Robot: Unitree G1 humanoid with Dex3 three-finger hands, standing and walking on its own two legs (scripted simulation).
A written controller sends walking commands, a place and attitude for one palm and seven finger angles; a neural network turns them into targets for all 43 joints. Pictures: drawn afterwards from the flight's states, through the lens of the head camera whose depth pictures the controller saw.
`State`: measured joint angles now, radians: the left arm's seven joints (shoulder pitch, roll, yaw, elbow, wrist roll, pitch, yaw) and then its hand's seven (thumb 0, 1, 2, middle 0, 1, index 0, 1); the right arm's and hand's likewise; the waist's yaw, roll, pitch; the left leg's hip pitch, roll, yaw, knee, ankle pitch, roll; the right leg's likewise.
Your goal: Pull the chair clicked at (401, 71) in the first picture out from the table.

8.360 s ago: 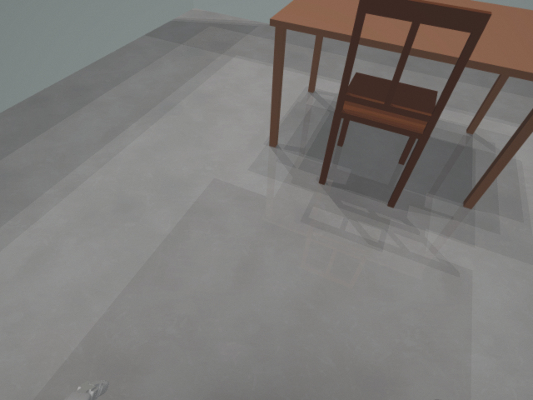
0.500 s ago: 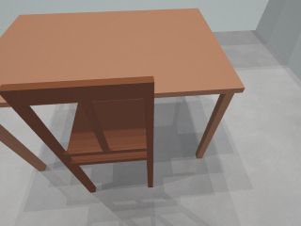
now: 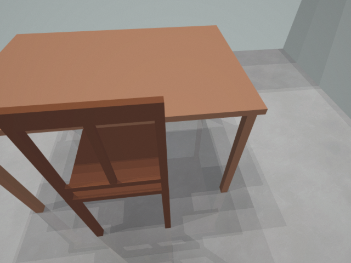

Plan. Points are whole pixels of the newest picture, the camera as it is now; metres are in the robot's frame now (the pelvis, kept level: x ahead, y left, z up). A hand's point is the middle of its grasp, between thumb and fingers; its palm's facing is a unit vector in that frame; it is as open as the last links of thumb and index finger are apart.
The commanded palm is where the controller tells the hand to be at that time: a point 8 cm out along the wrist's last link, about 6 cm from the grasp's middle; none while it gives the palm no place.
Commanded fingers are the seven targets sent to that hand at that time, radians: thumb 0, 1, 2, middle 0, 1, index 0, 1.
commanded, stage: come to a stop and stand still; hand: left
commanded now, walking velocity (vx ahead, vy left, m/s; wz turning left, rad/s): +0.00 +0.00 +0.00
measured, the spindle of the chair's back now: (102, 157) +0.43 +0.25 -0.08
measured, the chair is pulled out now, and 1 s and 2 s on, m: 0.00 0.00 0.00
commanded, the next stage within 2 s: look again from close up in 0.44 s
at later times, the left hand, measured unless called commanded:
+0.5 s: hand out of the picture -0.03 +0.13 -0.18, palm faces +0.08 -0.99 -0.15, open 7.4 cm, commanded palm none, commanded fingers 0.00 0.90 0.90 -0.20 -0.30 -0.20 -0.30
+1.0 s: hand out of the picture +0.08 +0.22 -0.19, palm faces +0.00 -0.98 -0.22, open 7.4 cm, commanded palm none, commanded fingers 0.00 0.90 0.90 -0.20 -0.30 -0.20 -0.30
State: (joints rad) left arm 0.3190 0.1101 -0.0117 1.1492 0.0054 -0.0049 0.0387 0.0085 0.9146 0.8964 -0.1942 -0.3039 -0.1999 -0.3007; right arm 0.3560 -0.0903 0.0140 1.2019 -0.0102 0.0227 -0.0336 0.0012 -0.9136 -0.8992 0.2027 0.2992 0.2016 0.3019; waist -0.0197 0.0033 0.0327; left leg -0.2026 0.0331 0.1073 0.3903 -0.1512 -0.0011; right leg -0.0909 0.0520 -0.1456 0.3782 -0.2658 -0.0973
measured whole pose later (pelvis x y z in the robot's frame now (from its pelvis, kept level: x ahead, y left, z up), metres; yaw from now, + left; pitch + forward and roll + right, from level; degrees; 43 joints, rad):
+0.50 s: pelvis +0.03 +0.00 +0.00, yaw +0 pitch -1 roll +1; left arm 0.38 0.06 -0.01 1.17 0.01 -0.02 0.06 0.00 0.91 0.90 -0.19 -0.30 -0.20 -0.30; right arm 0.30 -0.10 0.01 1.19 0.00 0.00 -0.06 0.01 -0.92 -0.90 0.20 0.30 0.20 0.30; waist 0.01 0.00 0.03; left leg -0.18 0.03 0.10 0.42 -0.22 -0.01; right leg -0.04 0.05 -0.15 0.37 -0.31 -0.09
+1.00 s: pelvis +0.04 +0.04 -0.01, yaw -1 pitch +0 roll +0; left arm 0.26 0.17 0.00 1.01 0.02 -0.01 0.05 0.01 0.91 0.90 -0.19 -0.30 -0.20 -0.30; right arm 0.20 -0.16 -0.01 1.05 -0.02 0.00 -0.03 0.01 -0.93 -0.90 0.20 0.30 0.20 0.30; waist 0.00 -0.01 0.04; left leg -0.25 0.00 0.12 0.58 -0.32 0.05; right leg -0.13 0.00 -0.11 0.54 -0.40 -0.03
